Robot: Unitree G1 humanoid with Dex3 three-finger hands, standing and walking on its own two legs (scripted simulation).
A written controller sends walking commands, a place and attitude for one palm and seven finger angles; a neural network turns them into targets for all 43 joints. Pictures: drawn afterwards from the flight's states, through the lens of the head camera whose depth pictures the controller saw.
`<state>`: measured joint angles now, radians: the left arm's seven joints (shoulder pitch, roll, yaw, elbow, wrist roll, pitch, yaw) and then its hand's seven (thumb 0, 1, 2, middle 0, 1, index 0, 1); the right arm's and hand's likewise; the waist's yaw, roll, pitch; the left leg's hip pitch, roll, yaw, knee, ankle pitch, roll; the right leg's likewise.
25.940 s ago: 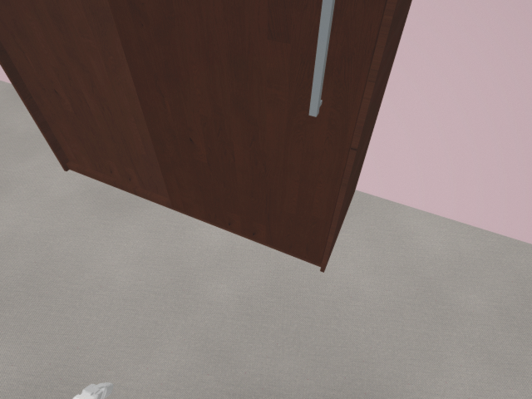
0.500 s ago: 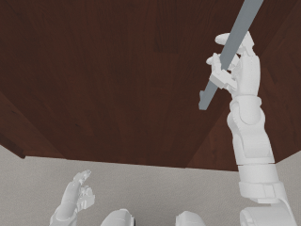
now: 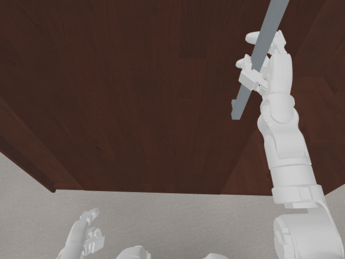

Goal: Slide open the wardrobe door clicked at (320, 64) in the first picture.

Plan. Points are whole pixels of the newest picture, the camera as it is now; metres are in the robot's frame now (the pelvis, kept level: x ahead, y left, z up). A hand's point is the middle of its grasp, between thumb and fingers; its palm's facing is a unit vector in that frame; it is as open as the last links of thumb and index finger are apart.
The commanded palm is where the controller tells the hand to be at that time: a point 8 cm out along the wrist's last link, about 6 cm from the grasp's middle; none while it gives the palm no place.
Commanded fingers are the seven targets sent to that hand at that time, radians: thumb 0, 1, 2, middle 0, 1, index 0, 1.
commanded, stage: step sideways, sliding the door along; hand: right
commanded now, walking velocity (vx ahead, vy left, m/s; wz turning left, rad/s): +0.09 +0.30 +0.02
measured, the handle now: (251, 63) +0.48 -0.15 +0.20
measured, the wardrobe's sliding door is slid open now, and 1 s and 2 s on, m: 0.55 0.67 0.67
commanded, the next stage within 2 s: stop walking and hold the door there in 0.80 s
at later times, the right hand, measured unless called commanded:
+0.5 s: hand (181, 71) +0.43 +0.00 +0.21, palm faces +0.17 +0.98 -0.07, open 6.3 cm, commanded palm +0.41 +0.02 +0.20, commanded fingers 0.00 -0.90 -0.90 0.45 1.40 0.45 1.40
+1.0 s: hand (180, 69) +0.44 +0.00 +0.20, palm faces +0.46 +0.87 -0.15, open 6.8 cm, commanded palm +0.40 -0.02 +0.19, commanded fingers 0.00 -0.90 -0.90 0.45 1.40 0.45 1.40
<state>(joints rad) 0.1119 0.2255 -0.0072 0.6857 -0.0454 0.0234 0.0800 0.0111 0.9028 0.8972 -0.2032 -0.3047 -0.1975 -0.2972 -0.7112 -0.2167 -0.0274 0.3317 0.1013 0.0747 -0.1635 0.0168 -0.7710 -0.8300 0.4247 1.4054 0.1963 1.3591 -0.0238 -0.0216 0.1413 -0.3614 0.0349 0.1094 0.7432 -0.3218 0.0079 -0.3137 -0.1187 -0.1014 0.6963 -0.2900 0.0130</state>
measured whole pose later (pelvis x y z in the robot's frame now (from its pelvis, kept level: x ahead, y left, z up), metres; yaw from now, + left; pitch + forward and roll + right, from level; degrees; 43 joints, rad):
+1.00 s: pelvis +0.06 +0.28 +0.01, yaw -4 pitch -2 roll +1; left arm 0.05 0.21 0.01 0.61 -0.07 -0.02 0.03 0.01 0.90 0.90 -0.20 -0.30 -0.20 -0.30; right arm -0.52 -0.37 -0.28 0.21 0.09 -0.03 -0.15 -0.04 -0.71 -0.85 0.43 1.41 0.11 1.31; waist -0.03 -0.04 0.19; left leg -0.31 0.02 0.03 0.62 -0.27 0.00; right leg -0.36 -0.19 -0.02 0.94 -0.54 0.07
